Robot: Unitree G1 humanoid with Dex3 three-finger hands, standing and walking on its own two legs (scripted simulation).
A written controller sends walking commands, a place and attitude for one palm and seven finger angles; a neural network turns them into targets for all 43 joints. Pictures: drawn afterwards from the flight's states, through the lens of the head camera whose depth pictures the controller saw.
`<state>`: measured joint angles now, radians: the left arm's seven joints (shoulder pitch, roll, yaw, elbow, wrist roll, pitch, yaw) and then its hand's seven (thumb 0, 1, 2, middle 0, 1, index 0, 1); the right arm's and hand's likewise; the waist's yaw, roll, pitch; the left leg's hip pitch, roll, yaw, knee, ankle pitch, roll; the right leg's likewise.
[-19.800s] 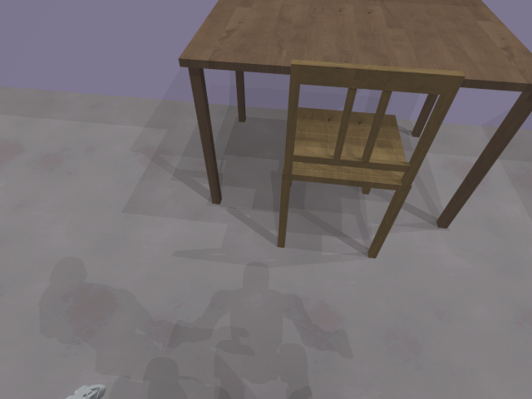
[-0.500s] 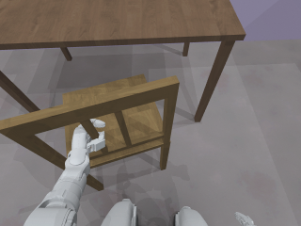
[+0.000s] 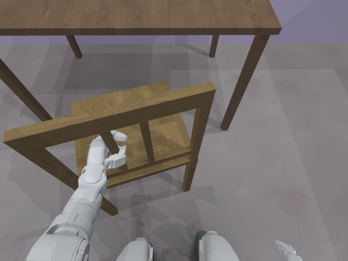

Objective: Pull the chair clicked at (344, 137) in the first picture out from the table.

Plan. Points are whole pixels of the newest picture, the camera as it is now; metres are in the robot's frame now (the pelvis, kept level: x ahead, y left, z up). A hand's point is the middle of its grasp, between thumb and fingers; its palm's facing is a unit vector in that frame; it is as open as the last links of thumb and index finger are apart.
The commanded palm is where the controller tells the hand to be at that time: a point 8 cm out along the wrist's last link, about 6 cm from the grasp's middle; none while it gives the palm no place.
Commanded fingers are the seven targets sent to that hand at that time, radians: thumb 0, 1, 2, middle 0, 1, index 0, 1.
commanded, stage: step backward, pulling the chair out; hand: left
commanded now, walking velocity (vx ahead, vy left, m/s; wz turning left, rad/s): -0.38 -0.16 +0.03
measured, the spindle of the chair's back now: (115, 151) +0.38 +0.17 -0.08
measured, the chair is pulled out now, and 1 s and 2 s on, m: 0.25 0.45 0.60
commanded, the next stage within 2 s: stop walking, hand still on the chair in 1.20 s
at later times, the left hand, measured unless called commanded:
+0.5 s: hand (114, 192) +0.27 +0.15 -0.06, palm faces +0.07 -0.98 -0.20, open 5.4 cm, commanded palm +0.25 +0.20 -0.06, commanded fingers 0.00 0.90 0.90 -0.50 -1.45 -0.50 -1.45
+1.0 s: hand (108, 242) +0.16 +0.15 -0.06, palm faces +0.08 -0.98 -0.19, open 5.4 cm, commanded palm +0.16 +0.20 -0.05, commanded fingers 0.00 0.90 0.90 -0.50 -1.45 -0.50 -1.45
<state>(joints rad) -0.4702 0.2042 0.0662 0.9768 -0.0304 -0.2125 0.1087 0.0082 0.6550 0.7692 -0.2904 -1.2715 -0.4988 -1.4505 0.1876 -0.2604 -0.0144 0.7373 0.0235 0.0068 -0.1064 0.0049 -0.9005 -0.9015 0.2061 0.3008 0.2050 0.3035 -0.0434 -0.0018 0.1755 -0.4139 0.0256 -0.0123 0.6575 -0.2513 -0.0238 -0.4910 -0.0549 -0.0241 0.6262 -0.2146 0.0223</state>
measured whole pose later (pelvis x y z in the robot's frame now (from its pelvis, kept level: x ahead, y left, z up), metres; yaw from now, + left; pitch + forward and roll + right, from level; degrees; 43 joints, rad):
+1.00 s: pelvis -0.19 -0.01 +0.01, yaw +1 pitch +2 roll -1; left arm -0.49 0.19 0.05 1.04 -0.04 -0.21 0.08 0.04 0.67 0.78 -0.27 -1.26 -0.50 -1.45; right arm 0.24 -0.25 -0.03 0.75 0.02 -0.03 -0.10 0.00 -0.90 -0.90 0.20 0.30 0.20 0.30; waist -0.01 0.02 0.17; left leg -0.32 0.05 0.01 0.60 -0.30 -0.02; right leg -0.45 -0.02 -0.02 0.73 -0.35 0.01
